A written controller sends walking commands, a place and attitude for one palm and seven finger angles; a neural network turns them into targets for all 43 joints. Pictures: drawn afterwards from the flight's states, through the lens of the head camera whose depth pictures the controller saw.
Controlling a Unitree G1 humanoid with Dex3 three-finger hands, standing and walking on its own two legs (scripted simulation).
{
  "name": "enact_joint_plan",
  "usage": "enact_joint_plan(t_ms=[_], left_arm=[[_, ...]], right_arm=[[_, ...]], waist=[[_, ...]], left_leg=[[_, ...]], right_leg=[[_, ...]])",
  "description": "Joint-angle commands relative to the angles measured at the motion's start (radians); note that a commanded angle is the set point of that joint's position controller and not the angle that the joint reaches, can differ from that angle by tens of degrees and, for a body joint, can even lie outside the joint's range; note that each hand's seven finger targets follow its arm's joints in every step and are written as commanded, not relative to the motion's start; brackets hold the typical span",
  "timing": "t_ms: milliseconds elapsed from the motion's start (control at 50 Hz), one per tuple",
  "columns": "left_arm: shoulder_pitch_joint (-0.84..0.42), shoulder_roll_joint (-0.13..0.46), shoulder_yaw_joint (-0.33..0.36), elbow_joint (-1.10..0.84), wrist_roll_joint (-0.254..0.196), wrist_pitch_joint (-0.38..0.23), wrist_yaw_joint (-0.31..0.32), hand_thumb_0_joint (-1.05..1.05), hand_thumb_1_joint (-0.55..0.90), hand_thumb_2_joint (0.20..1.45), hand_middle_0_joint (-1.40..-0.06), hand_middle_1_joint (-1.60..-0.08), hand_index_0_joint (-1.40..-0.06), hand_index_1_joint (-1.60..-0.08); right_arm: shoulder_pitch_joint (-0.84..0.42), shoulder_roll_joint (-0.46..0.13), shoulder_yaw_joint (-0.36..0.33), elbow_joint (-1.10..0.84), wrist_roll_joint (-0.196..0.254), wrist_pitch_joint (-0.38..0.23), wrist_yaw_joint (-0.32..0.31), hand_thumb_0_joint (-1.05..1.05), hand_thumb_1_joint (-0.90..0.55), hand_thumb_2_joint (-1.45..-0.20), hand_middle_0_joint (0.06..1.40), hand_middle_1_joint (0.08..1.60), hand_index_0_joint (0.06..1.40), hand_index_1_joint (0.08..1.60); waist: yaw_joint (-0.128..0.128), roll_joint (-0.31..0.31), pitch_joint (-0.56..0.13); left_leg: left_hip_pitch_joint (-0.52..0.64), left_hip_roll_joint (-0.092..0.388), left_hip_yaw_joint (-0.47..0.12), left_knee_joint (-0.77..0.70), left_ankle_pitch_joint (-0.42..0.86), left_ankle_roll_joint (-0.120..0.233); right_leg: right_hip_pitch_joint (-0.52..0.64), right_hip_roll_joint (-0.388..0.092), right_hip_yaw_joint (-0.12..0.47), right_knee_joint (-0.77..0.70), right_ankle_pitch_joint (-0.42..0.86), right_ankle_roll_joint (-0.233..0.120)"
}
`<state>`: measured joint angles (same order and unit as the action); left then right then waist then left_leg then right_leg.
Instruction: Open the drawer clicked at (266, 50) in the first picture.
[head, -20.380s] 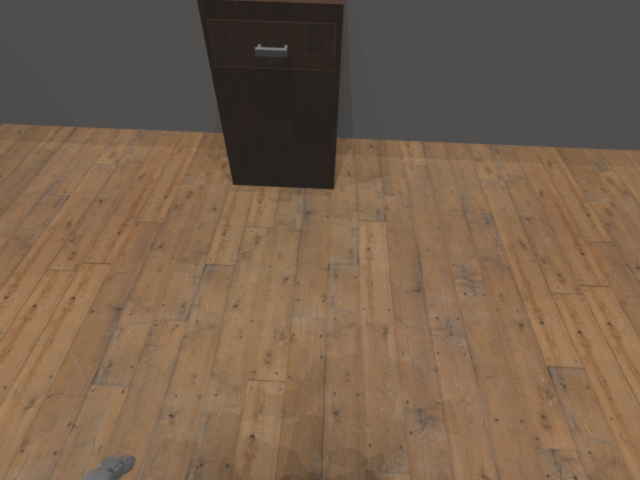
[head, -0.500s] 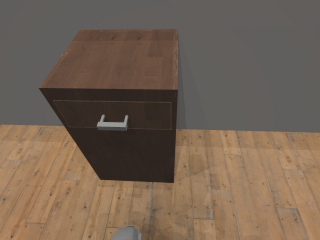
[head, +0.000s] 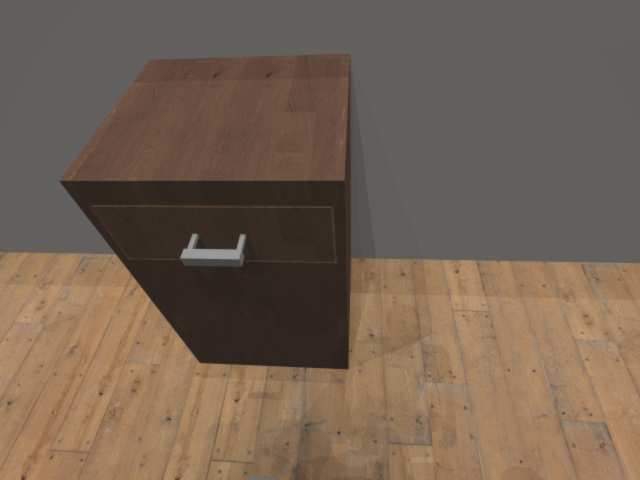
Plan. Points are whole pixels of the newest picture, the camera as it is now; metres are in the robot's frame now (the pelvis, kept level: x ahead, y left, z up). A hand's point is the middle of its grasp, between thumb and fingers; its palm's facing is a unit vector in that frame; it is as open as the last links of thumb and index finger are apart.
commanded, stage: come to a stop and stand still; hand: left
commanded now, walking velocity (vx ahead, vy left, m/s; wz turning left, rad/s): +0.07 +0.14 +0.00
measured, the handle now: (215, 248) +0.51 +0.26 -0.10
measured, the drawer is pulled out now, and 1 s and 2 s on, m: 0.00 0.00 0.00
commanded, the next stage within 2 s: look again from close up in 0.90 s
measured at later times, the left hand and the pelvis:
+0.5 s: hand out of the picture -0.07 +0.16 -0.17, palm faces +0.07 -0.99 -0.14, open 16.4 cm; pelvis -0.03 +0.01 +0.01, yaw +1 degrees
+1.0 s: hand out of the picture -0.07 +0.18 -0.16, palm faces +0.06 -0.99 -0.15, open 16.3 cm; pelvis -0.03 +0.03 +0.01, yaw +0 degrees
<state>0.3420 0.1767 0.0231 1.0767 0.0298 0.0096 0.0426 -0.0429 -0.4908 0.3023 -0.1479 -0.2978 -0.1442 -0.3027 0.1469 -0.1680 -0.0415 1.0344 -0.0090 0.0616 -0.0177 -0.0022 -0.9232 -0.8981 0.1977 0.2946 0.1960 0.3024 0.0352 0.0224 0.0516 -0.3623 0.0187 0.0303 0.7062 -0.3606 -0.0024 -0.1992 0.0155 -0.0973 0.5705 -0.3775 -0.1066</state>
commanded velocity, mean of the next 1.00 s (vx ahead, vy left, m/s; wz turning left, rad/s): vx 0.00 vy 0.02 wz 0.00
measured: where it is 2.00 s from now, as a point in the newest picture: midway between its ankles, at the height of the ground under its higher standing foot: outside the picture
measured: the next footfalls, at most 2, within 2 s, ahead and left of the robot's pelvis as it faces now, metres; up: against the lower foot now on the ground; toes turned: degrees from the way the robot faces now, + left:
left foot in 0.32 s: +0.04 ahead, +0.15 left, +0.00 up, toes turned +1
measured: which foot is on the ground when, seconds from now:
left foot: up 0.00-0.30, down 0.32-1.00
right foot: down 0.00-1.00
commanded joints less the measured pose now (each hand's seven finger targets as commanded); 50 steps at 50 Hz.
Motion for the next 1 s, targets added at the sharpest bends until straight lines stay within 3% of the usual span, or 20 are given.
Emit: enact_joint_plan(t_ms=[0, 100, 160, 180, 240, 280, 300, 320, 340, 360, 400, 520, 660, 760, 960, 980], left_arm=[[0.040, 0.093, 0.018, -0.040, -0.010, -0.030, 0.004, 0.000, -0.500, 0.300, -0.150, -0.300, -0.150, -0.300], [0.124, 0.127, 0.030, -0.009, -0.012, -0.036, 0.011, 0.000, -0.500, 0.300, -0.150, -0.300, -0.150, -0.300], [0.113, 0.133, 0.028, -0.002, -0.012, -0.034, 0.012, 0.000, -0.500, 0.300, -0.150, -0.300, -0.150, -0.300], [0.096, 0.131, 0.028, 0.001, -0.012, -0.034, 0.011, 0.000, -0.500, 0.300, -0.150, -0.300, -0.150, -0.300], [0.030, 0.107, 0.019, 0.000, -0.018, -0.031, 0.004, 0.000, -0.500, 0.300, -0.150, -0.300, -0.150, -0.300], [0.016, 0.069, 0.009, 0.001, -0.024, -0.029, -0.004, 0.000, -0.500, 0.300, -0.150, -0.300, -0.150, -0.300], [0.018, 0.049, 0.006, 0.004, -0.018, -0.026, -0.004, 0.000, -0.500, 0.300, -0.150, -0.300, -0.150, -0.300], [0.019, 0.037, 0.003, 0.007, -0.016, -0.024, -0.003, 0.000, -0.500, 0.300, -0.150, -0.300, -0.150, -0.300], [0.013, 0.039, 0.004, 0.011, -0.013, -0.026, -0.004, 0.000, -0.500, 0.300, -0.150, -0.300, -0.150, -0.300], [-0.003, 0.050, 0.003, 0.026, -0.017, -0.022, -0.008, 0.000, -0.500, 0.300, -0.150, -0.300, -0.150, -0.300], [0.008, 0.049, 0.002, 0.032, -0.017, -0.022, -0.010, 0.000, -0.500, 0.300, -0.150, -0.300, -0.150, -0.300], [0.028, 0.041, -0.006, 0.053, -0.023, -0.026, -0.012, 0.000, -0.500, 0.300, -0.150, -0.300, -0.150, -0.300], [0.054, 0.022, -0.011, 0.068, -0.028, -0.035, -0.013, 0.000, -0.500, 0.300, -0.150, -0.300, -0.150, -0.300], [0.066, 0.006, -0.014, 0.077, -0.027, -0.036, -0.010, 0.000, -0.500, 0.300, -0.150, -0.300, -0.150, -0.300], [0.092, -0.014, -0.017, 0.082, -0.026, -0.041, -0.003, 0.000, -0.500, 0.300, -0.150, -0.300, -0.150, -0.300], [0.128, 0.040, -0.031, 0.089, -0.005, -0.073, 0.033, 0.000, -0.500, 0.300, -0.150, -0.300, -0.150, -0.300]], right_arm=[[0.036, -0.038, 0.005, -0.029, 0.004, -0.017, 0.001, 0.000, -0.900, -0.900, 0.200, 0.300, 0.200, 0.300], [0.020, -0.052, 0.015, -0.033, 0.009, -0.030, -0.009, 0.000, -0.900, -0.900, 0.200, 0.300, 0.200, 0.300], [0.027, -0.051, 0.019, -0.032, 0.011, -0.032, -0.014, 0.000, -0.900, -0.900, 0.200, 0.300, 0.200, 0.300], [0.043, -0.049, 0.021, -0.027, 0.011, -0.034, -0.015, 0.000, -0.900, -0.900, 0.200, 0.300, 0.200, 0.300], [0.118, -0.038, 0.026, 0.011, 0.009, -0.039, -0.017, 0.000, -0.900, -0.900, 0.200, 0.300, 0.200, 0.300], [0.136, -0.067, 0.025, 0.027, 0.001, -0.050, -0.021, 0.000, -0.900, -0.900, 0.200, 0.300, 0.200, 0.300], [0.130, -0.075, 0.024, 0.027, -0.001, -0.052, -0.022, 0.000, -0.900, -0.900, 0.200, 0.300, 0.200, 0.300], [0.118, -0.081, 0.026, 0.027, -0.002, -0.049, -0.022, 0.000, -0.900, -0.900, 0.200, 0.300, 0.200, 0.300], [0.118, -0.070, 0.028, 0.032, -0.002, -0.042, -0.022, 0.000, -0.900, -0.900, 0.200, 0.300, 0.200, 0.300], [0.110, -0.050, 0.036, 0.043, -0.002, -0.043, -0.020, 0.000, -0.900, -0.900, 0.200, 0.300, 0.200, 0.300], [0.134, -0.040, 0.042, 0.049, -0.003, -0.045, -0.020, 0.000, -0.900, -0.900, 0.200, 0.300, 0.200, 0.300], [0.181, -0.035, 0.055, 0.063, -0.009, -0.056, -0.023, 0.000, -0.900, -0.900, 0.200, 0.300, 0.200, 0.300], [0.230, -0.030, 0.061, 0.081, -0.008, -0.071, -0.026, 0.000, -0.900, -0.900, 0.200, 0.300, 0.200, 0.300], [0.263, -0.013, 0.062, 0.101, -0.005, -0.074, -0.026, 0.000, -0.900, -0.900, 0.200, 0.300, 0.200, 0.300], [0.290, 0.012, 0.062, 0.116, -0.003, -0.080, -0.028, 0.000, -0.900, -0.900, 0.200, 0.300, 0.200, 0.300], [0.135, -0.054, 0.050, 0.041, 0.006, -0.101, -0.005, 0.000, -0.900, -0.900, 0.200, 0.300, 0.200, 0.300]], waist=[[-0.007, -0.139, -0.015], [0.038, -0.134, -0.078], [0.032, -0.114, -0.093], [0.020, -0.124, -0.095], [-0.030, -0.116, -0.083], [-0.031, -0.039, -0.079], [-0.023, -0.027, -0.061], [-0.017, -0.024, -0.011], [-0.019, -0.064, 0.036], [-0.019, -0.014, 0.078], [-0.021, -0.007, 0.110], [-0.016, 0.003, 0.070], [-0.014, -0.005, 0.020], [-0.013, -0.037, 0.044], [-0.018, -0.022, 0.040], [0.019, -0.004, 0.099]], left_leg=[[-0.052, -0.001, -0.027, 0.098, -0.050, -0.002], [-0.082, -0.002, -0.014, -0.005, -0.102, -0.012], [-0.030, -0.005, -0.017, -0.070, -0.081, -0.012], [0.000, -0.003, -0.014, -0.111, -0.060, -0.012], [0.202, 0.003, -0.006, -0.298, 0.129, -0.004], [0.311, 0.081, -0.061, -0.316, 0.316, 0.027], [0.298, 0.116, -0.078, -0.304, 0.334, 0.042], [0.243, 0.119, -0.073, -0.306, 0.272, 0.044], [0.204, 0.103, -0.046, -0.299, 0.187, 0.028], [0.186, 0.084, -0.051, -0.328, 0.157, 0.021], [0.175, 0.084, -0.050, -0.350, 0.138, 0.020], [0.155, 0.075, -0.055, -0.396, 0.115, 0.023], [0.154, 0.083, -0.065, -0.409, 0.160, 0.025], [0.132, 0.086, -0.070, -0.420, 0.154, 0.026], [0.151, 0.087, -0.066, -0.412, 0.194, 0.031], [0.044, 0.082, 0.000, -0.178, 0.192, -0.005]], right_leg=[[0.082, -0.276, 0.245, -0.230, 0.704, -0.012], [0.305, -0.315, 0.254, -0.153, 1.039, -0.048], [0.292, -0.319, 0.261, -0.146, 1.035, -0.074], [0.272, -0.313, 0.254, -0.143, 1.010, -0.078], [0.101, -0.260, 0.208, -0.157, 0.741, -0.030], [-0.011, -0.178, 0.159, -0.172, 0.452, 0.033], [-0.034, -0.148, 0.140, -0.199, 0.316, 0.052], [-0.047, -0.140, 0.148, -0.240, 0.226, 0.062], [-0.066, -0.146, 0.169, -0.292, 0.155, 0.069], [-0.074, -0.153, 0.179, -0.313, 0.099, 0.066], [-0.082, -0.140, 0.184, -0.331, 0.056, 0.063], [-0.019, -0.134, 0.168, -0.334, 0.054, 0.061], [0.035, -0.128, 0.144, -0.295, 0.155, 0.054], [0.036, -0.124, 0.131, -0.280, 0.170, 0.056], [0.023, -0.123, 0.128, -0.260, 0.218, 0.056], [-0.021, -0.186, 0.189, -0.238, 0.611, 0.094]])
